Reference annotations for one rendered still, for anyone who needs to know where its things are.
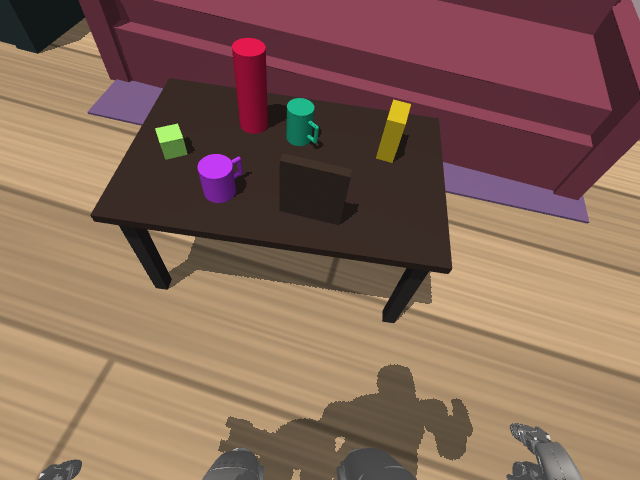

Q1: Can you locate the coffee table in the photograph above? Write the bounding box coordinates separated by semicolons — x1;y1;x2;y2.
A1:
90;78;452;323

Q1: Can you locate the sofa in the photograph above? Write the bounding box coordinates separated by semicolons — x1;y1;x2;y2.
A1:
78;0;640;200

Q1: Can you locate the left robot hand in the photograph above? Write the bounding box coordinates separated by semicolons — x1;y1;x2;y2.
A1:
38;460;82;480

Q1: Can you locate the armchair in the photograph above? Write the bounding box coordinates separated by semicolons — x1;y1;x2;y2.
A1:
0;0;85;54

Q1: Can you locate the right robot hand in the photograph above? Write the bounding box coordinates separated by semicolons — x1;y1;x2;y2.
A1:
506;423;583;480

